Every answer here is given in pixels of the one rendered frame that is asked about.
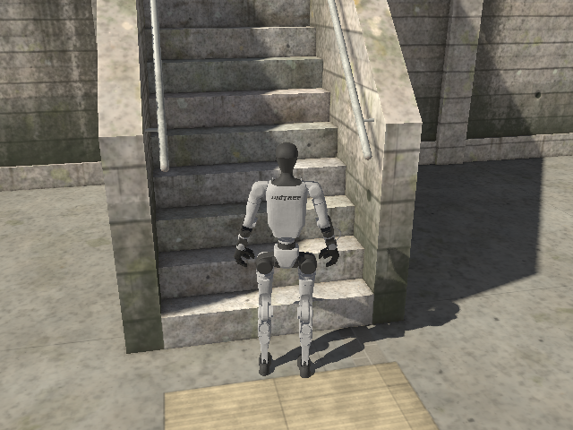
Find stairs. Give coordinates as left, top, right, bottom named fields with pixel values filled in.
left=143, top=0, right=374, bottom=349

